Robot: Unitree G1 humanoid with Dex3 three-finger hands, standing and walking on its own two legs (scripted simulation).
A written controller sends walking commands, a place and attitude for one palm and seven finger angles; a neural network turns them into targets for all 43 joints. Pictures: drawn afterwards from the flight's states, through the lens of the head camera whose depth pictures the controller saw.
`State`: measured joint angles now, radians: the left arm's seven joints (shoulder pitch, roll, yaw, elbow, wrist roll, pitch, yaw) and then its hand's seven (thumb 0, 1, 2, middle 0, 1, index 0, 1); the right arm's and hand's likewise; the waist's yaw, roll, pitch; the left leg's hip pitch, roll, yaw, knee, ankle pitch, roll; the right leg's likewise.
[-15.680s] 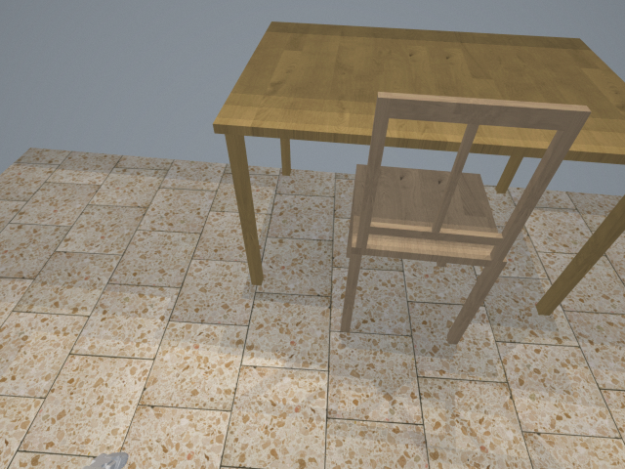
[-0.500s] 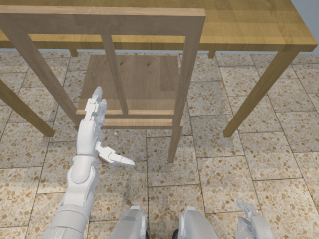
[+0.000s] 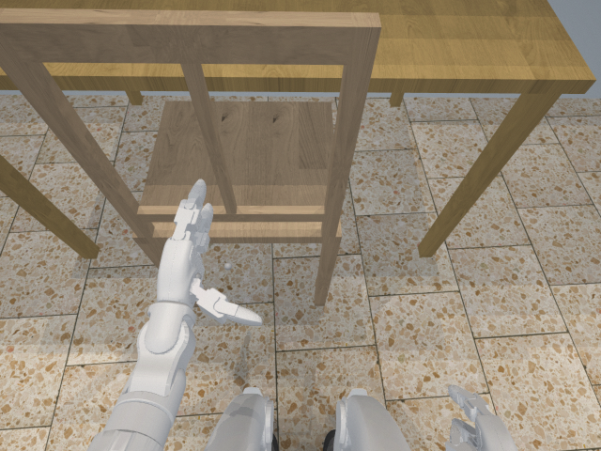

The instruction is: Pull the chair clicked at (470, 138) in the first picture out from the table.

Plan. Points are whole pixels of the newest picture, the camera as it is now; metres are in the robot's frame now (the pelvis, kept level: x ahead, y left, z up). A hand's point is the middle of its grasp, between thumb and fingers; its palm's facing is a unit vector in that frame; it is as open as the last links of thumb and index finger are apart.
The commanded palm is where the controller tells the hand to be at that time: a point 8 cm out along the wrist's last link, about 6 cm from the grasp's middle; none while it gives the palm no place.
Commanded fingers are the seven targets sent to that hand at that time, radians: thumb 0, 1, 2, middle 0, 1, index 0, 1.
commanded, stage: aim the fingers beside a spindle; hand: left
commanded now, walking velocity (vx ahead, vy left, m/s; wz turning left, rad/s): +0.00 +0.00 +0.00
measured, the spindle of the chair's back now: (216, 153) +0.51 +0.14 +0.05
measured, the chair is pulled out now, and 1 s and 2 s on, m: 0.00 0.00 0.00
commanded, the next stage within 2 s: none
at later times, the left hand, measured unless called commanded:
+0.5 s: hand (227, 249) +0.36 +0.10 +0.03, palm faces -0.03 -1.00 -0.05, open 17.0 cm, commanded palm +0.34 +0.16 +0.02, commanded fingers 0.00 -0.50 0.30 -0.06 -0.08 -0.06 -0.08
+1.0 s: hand (229, 259) +0.36 +0.11 +0.01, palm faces -0.02 -1.00 -0.01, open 16.9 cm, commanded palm +0.34 +0.17 +0.02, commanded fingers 0.00 -0.50 0.30 -0.06 -0.08 -0.06 -0.08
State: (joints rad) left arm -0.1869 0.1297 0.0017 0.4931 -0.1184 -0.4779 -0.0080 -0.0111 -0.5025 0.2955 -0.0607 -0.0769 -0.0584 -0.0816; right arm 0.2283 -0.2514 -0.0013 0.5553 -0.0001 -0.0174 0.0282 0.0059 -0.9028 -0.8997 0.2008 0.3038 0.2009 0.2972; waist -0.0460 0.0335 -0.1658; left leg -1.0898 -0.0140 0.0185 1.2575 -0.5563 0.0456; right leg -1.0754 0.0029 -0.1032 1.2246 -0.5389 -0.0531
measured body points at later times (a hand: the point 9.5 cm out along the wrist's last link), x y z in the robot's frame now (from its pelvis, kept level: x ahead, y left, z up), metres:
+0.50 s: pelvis +0.00 -0.01 +0.00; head +0.11 -0.01 +0.44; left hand +0.36 +0.16 +0.04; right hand +0.13 -0.25 -0.12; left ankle +0.02 +0.09 -0.63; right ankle +0.02 -0.09 -0.63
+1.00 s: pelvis +0.00 +0.00 +0.00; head +0.11 +0.00 +0.43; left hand +0.36 +0.16 +0.01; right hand +0.14 -0.25 -0.11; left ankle +0.02 +0.09 -0.63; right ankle +0.02 -0.09 -0.63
